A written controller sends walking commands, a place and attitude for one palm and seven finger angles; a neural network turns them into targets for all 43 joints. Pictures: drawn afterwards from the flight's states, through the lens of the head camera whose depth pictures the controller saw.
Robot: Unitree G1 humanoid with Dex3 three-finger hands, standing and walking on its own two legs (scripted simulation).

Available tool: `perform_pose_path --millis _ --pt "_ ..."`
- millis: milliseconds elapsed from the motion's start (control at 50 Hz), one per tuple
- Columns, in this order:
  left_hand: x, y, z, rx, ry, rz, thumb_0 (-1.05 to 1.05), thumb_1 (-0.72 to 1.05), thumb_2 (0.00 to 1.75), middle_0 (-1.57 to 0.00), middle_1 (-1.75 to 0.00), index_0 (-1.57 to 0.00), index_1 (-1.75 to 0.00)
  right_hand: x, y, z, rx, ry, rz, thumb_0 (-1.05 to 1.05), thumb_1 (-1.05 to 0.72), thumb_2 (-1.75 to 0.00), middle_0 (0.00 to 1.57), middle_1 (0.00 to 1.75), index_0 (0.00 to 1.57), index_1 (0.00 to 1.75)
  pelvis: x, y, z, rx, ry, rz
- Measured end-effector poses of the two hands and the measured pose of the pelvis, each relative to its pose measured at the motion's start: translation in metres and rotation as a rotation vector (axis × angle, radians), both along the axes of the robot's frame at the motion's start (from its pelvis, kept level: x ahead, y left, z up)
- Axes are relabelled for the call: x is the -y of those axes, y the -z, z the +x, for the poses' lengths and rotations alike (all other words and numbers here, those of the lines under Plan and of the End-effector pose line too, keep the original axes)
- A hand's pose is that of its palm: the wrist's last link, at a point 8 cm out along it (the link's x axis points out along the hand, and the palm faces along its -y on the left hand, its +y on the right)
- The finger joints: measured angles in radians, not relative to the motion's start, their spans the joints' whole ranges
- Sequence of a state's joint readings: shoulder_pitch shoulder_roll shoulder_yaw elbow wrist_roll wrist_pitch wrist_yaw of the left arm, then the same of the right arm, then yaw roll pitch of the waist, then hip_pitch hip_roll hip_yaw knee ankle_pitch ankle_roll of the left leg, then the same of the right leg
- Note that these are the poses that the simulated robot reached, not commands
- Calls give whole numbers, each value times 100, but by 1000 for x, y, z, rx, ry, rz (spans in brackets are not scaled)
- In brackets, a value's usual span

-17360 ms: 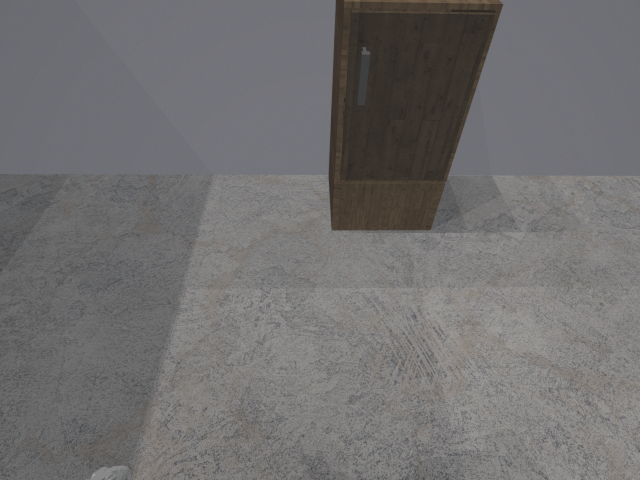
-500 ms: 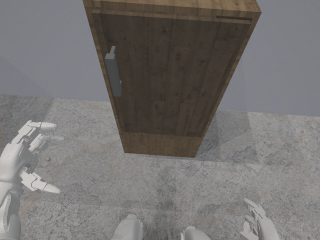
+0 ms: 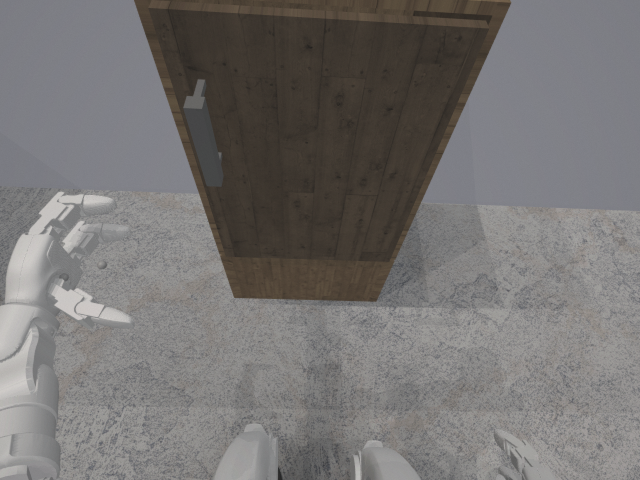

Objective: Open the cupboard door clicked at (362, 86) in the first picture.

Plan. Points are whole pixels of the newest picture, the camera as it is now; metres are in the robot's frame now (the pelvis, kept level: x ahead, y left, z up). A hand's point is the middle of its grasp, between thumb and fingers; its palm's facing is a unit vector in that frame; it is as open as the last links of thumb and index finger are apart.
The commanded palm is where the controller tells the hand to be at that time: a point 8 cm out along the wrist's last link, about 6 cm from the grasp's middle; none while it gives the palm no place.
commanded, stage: move the hooked fingers beside the handle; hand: left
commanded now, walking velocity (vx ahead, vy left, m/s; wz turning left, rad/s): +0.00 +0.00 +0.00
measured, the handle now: (208, 135) +0.58 +0.18 +0.04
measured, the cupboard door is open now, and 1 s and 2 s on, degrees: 0 0 0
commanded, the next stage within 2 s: slide the fingers in behind the handle in 1.88 s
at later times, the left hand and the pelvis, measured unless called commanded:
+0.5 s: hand (127, 214) +0.43 +0.26 +0.04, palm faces +0.00 -1.00 -0.01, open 14.0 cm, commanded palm +0.42 +0.30 +0.04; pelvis -0.01 +0.02 -0.01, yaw -1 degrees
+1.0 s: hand (162, 164) +0.51 +0.23 +0.05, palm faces +0.01 -1.00 -0.02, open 14.0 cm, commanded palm +0.50 +0.27 +0.04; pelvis -0.01 +0.01 -0.02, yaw -2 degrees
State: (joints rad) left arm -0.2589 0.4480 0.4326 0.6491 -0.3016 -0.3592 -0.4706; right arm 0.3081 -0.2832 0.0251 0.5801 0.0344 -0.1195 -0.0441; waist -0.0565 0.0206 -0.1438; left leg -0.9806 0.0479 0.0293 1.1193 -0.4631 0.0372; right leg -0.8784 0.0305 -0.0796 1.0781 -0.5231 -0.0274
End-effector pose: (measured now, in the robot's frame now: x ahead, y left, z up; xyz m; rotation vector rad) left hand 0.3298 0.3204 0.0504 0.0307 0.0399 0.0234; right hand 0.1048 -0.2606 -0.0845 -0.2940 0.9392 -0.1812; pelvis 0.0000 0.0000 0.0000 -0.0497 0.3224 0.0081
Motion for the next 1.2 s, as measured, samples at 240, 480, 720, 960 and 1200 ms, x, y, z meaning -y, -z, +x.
perform_pose_path --millis 240,480,720,960,1200 --pt "12 5 41 13 28 -16 -1 -50 30 -30 -120 -30 -120 -7 6 -19 -81 31 -17 1 -91 -90 20 30 21 30 -10 3 -4 -18 -1 -9" --pt "5 6 74 12 17 -16 -1 -50 31 -29 -120 -30 -120 -11 14 -48 -192 65 -20 1 -91 -90 20 30 21 30 -16 8 -6 -44 6 -19" --pt "21 6 115 26 25 -25 -1 -50 30 -30 -120 -30 -120 -10 21 -79 -312 114 -31 1 -91 -90 20 30 21 30 -18 14 -8 -79 11 -25" --pt "29 3 155 29 10 -8 -1 -50 30 -30 -120 -30 -120 -8 26 -109 -413 155 -28 0 -91 -90 20 30 21 30 -14 21 -7 -123 19 -29" --pt "40 9 184 5 5 -10 -1 -50 31 -30 -120 -32 -122 -5 28 -129 -487 192 -25 0 -91 -90 20 30 21 30 -9 27 -5 -165 30 -31"
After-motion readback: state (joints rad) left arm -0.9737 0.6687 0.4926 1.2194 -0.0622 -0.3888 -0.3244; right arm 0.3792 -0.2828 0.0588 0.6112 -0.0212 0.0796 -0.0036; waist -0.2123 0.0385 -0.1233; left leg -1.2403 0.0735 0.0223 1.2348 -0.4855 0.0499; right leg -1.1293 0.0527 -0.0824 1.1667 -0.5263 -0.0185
